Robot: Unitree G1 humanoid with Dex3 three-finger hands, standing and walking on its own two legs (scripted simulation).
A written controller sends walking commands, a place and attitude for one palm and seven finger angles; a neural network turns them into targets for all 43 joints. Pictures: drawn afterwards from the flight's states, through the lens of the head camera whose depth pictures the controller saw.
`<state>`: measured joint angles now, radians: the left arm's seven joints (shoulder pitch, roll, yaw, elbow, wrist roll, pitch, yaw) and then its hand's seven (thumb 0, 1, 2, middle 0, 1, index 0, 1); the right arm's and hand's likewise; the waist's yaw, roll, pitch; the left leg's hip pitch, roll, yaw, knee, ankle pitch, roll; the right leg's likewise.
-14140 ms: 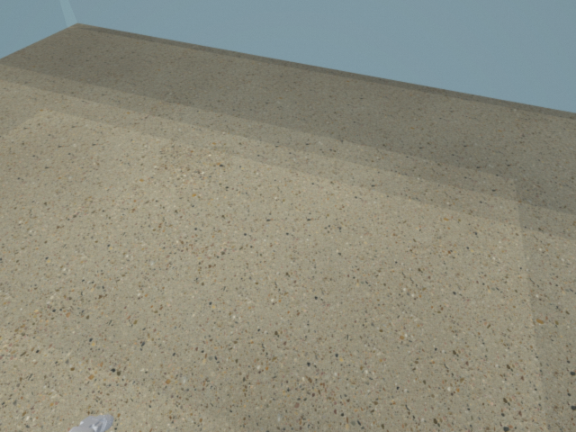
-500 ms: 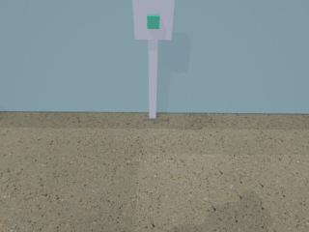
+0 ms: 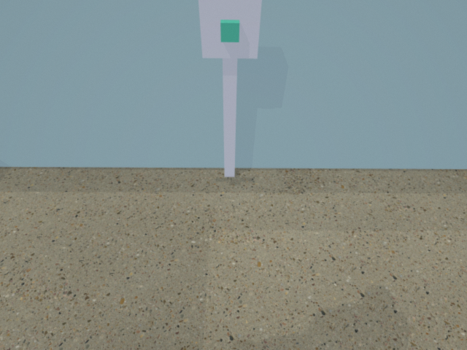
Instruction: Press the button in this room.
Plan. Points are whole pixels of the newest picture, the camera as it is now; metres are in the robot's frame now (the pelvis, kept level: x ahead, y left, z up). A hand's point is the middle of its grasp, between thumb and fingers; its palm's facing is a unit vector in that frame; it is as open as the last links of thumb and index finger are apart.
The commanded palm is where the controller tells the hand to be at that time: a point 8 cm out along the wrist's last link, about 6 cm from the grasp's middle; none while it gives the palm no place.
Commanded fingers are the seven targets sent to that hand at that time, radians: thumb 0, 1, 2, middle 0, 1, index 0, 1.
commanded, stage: walk to a spot facing it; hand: left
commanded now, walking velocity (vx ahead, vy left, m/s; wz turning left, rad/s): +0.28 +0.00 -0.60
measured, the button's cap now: (230, 30) +1.11 +0.09 +0.07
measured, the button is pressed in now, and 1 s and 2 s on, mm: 0 0 0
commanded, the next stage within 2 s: turn to face it in 1.08 s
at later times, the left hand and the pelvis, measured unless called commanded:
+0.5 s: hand out of the picture +0.14 +0.11 -0.17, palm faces -0.17 -0.96 -0.21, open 7.4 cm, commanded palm none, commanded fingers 0.00 0.90 0.90 -0.20 -0.30 -0.20 -0.30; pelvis +0.11 -0.07 +0.00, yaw -14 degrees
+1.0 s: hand (208, 208) +0.50 +0.11 -0.17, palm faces -0.45 -0.86 -0.24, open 7.4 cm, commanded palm none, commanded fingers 0.00 0.90 0.90 -0.20 -0.30 -0.20 -0.30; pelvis +0.32 -0.05 -0.01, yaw -31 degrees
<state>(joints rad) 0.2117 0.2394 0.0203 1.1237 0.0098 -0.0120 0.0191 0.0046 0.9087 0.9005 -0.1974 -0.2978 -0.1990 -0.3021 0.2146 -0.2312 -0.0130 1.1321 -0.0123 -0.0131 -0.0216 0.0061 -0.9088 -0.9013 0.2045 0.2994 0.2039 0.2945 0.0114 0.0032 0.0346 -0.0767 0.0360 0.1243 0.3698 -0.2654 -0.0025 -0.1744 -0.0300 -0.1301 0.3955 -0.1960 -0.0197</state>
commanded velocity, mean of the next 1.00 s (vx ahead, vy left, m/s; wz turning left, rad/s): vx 0.21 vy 0.00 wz -0.58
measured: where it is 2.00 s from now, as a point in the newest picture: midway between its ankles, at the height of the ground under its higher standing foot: (273, 321)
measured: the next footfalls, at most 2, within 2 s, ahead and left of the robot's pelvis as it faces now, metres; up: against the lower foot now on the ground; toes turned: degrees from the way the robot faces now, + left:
right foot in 0.28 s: +0.12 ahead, -0.15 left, +0.00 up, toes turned -16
left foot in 0.78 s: +0.40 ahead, +0.03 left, +0.00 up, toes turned -16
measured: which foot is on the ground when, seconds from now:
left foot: down 0.00-0.28, up 0.30-0.76, down 0.78-1.00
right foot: down 0.00-0.08, up 0.10-0.26, down 0.28-0.78, up 0.80-1.00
